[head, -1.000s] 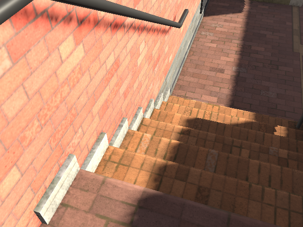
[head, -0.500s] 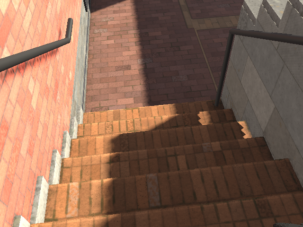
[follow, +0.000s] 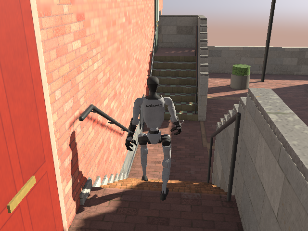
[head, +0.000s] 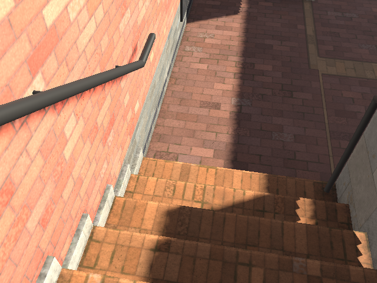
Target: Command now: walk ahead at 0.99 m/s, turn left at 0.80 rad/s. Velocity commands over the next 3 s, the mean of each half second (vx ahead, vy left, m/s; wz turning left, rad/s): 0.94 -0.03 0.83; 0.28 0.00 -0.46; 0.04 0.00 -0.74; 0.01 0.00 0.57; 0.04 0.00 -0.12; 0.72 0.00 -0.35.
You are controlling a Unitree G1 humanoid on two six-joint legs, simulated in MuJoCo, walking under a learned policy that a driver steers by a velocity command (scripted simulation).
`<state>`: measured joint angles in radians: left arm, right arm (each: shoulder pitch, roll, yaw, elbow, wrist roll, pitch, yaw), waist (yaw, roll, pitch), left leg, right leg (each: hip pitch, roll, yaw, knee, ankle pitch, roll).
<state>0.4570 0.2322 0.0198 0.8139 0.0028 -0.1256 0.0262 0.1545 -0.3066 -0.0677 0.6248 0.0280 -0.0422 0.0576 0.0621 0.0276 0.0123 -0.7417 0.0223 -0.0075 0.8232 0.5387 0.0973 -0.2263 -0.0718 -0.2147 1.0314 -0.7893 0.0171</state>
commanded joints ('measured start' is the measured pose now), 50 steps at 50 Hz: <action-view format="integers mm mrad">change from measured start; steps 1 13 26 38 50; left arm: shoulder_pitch -214 -318 17 0 -348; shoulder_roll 162 147 175 38 135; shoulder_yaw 38 59 60 23 58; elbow -102 -282 -51 -89 -350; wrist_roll -2 13 18 -20 -9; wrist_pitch -7 -9 16 123 239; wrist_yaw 5 -15 -57 14 26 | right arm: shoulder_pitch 377 189 100 235 143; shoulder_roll -69 -15 74 -67 -65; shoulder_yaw -50 -8 53 42 -9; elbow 88 80 31 -21 47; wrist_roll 8 22 -9 -89 -40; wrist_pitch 25 -31 18 7 33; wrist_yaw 3 -125 -135 -59 -131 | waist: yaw -220 -9 -62 -121 -77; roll -103 -129 103 163 129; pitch -108 -15 85 -256 -70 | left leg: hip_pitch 753 182 -410 844 528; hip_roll -117 -19 -87 261 316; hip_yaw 193 -561 -225 -377 -150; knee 119 12 1200 -257 -184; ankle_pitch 148 -705 -1072 273 -510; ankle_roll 0 231 -75 142 103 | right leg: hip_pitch -396 -406 125 -289 -727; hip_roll -90 8 -323 310 99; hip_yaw -24 465 952 538 410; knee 43 -220 -576 230 416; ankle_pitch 618 1280 1180 215 636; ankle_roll -27 37 -372 -30 36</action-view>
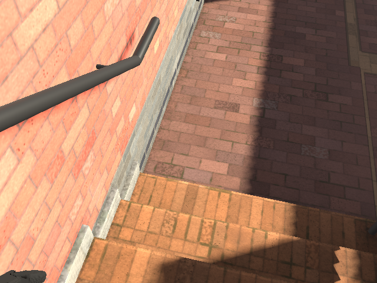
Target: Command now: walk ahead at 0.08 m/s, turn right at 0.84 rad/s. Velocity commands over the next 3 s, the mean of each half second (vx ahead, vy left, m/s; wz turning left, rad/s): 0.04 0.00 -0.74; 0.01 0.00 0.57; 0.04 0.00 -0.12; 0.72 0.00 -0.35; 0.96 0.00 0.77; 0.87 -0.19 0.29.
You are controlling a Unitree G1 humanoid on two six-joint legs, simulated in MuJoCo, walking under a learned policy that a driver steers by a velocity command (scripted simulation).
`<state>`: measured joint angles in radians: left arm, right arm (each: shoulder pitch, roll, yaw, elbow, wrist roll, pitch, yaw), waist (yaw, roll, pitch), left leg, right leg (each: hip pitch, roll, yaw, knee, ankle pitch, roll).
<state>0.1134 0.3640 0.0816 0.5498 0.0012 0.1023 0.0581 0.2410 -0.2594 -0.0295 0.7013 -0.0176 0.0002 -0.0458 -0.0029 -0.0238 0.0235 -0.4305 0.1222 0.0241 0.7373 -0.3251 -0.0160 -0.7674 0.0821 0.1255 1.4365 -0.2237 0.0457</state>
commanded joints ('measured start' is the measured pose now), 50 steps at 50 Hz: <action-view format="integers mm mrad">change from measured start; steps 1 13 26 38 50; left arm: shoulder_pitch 4 271 283 172 -54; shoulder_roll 3 269 -35 57 13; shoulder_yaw -5 65 -125 -27 6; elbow -91 85 125 74 -54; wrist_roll -8 18 23 17 37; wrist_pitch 9 -58 -19 -12 -47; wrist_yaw -18 -119 39 34 38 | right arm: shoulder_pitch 32 -26 -207 -257 -1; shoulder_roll -111 -37 54 17 -178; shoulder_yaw -49 -32 15 36 -52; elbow -38 -133 -237 -300 -154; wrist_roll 12 33 40 52 18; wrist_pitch -12 -22 108 82 40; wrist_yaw -43 -41 -33 36 44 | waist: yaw -2 61 59 46 24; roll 203 -379 -46 -89 105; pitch -83 -241 -72 -13 -34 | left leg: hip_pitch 208 -882 -646 -273 249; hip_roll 220 -84 -282 -101 60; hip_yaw -184 -45 -215 -58 -700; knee -71 1611 1184 426 -329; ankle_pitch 309 -416 107 89 229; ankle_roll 199 -58 -139 -30 301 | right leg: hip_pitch -189 984 533 524 -265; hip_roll -69 -356 -268 -318 -22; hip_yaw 89 350 277 107 64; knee -26 -814 -930 -1056 49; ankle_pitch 110 1176 193 102 -213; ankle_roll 6 -265 -282 -319 45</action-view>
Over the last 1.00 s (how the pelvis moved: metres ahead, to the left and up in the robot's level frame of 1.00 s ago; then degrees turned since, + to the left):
0.53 0.01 -0.30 7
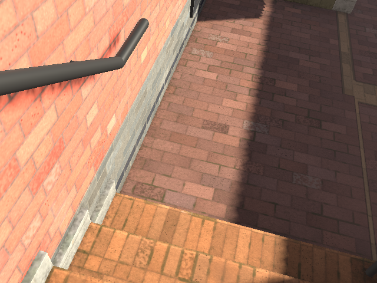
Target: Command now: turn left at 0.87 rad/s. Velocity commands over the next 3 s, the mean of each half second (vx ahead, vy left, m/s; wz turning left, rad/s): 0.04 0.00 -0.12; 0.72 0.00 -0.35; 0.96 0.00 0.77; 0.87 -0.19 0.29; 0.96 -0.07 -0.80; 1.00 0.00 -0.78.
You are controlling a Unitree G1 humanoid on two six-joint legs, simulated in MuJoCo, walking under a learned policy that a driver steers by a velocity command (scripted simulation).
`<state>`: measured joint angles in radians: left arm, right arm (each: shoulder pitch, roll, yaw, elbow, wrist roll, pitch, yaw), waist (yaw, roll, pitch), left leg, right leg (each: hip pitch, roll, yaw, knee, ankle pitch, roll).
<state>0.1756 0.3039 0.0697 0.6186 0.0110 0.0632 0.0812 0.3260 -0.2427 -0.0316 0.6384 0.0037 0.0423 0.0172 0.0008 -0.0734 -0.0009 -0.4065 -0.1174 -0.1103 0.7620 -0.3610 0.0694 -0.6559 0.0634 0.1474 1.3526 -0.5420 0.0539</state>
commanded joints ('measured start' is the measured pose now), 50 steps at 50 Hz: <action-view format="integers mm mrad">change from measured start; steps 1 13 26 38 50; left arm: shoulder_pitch -93 39 -24 131 -99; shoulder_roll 67 6 -20 72 83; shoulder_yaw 21 4 -20 -8 -14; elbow -117 -26 -131 -76 18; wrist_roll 27 -19 -53 -28 -40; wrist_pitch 6 6 -21 -104 -129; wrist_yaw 5 -31 -70 -91 -19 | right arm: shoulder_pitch -118 16 -19 -185 645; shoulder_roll -188 -75 -148 -133 -38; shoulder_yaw -39 18 -42 -23 -43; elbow -98 104 27 -46 211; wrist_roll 6 -11 32 -15 10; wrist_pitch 13 -20 -46 -146 -122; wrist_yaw -32 -78 -61 8 48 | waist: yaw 42 2 -93 -62 -401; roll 125 236 243 53 155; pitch -25 -37 57 21 -6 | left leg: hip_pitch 139 317 112 -607 496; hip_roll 258 291 379 207 198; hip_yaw -505 -241 -158 15 91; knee -337 -172 -369 494 -483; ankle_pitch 284 830 -188 200 703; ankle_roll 195 96 162 -28 208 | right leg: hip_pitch -308 -97 14 363 -30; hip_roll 10 74 -65 -232 -53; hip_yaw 10 189 -169 319 -202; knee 199 81 -381 -665 898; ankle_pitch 199 298 123 301 722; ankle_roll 55 51 -50 -319 -22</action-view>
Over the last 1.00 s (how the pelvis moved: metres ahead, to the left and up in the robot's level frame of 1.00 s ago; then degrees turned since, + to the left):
0.14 -0.04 -0.18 1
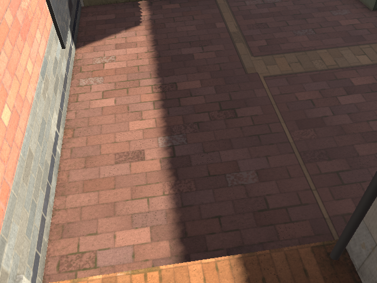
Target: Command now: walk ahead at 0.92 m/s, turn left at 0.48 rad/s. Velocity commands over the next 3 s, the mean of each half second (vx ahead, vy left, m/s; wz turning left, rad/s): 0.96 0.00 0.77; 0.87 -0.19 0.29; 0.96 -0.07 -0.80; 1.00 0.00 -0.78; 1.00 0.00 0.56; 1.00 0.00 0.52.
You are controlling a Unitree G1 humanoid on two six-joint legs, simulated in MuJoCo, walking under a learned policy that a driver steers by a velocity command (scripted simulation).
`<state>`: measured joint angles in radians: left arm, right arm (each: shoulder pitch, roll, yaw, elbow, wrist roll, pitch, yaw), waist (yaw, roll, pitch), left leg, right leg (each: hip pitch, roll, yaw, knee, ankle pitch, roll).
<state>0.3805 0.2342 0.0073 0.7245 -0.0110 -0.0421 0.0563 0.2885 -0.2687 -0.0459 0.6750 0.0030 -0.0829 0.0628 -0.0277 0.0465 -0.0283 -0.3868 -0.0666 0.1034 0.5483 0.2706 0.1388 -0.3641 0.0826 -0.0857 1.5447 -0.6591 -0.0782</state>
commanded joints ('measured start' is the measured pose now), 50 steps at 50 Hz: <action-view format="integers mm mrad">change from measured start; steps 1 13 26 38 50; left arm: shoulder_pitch -412 -461 -45 192 102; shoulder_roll -48 -41 -18 83 170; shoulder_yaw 8 19 26 32 75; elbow -197 -305 33 184 -15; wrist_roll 30 27 18 9 -13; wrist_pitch -41 -71 -84 -23 47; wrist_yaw -9 -85 -87 -12 -43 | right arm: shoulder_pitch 691 240 -62 -422 74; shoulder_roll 14 -13 19 -27 -153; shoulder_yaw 5 -21 1 -16 -27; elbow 242 158 -90 -219 25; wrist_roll -3 50 70 48 -35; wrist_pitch -4 45 103 33 -8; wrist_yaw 18 -148 -87 33 -116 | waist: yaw -263 -80 -27 154 57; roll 280 5 -15 -68 -117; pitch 124 65 215 193 -99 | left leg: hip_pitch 636 -217 -747 -275 316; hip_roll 154 -75 156 79 565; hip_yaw -237 -531 -392 -135 -724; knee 29 227 1272 19 -93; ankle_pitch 240 -725 -444 172 -188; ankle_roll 124 118 -50 -82 154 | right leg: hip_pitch -835 -21 -22 139 -466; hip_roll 14 -39 -424 -139 -26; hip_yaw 7 209 522 -23 356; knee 1001 -966 -1098 -956 301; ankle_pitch -126 1193 305 285 366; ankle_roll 67 114 -62 -57 135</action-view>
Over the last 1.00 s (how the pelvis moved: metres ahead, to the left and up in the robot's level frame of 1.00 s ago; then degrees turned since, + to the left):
0.25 -0.16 -0.12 -20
